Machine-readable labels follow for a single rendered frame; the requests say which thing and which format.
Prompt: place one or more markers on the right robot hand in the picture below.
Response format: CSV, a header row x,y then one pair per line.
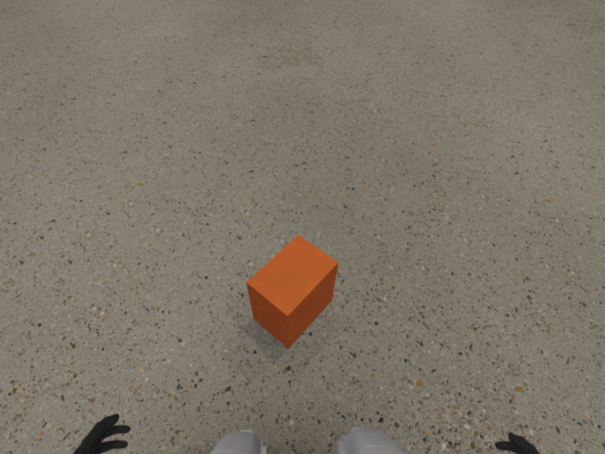
x,y
518,445

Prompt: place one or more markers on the robot left thigh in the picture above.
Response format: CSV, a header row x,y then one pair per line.
x,y
240,442

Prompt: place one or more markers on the robot right thigh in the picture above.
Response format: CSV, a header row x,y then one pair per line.
x,y
368,441

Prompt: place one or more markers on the carton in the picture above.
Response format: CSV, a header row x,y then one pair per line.
x,y
292,289

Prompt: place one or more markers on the left robot hand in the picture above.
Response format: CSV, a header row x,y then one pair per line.
x,y
91,444

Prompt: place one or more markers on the robot thigh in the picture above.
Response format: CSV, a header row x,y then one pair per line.
x,y
240,442
368,441

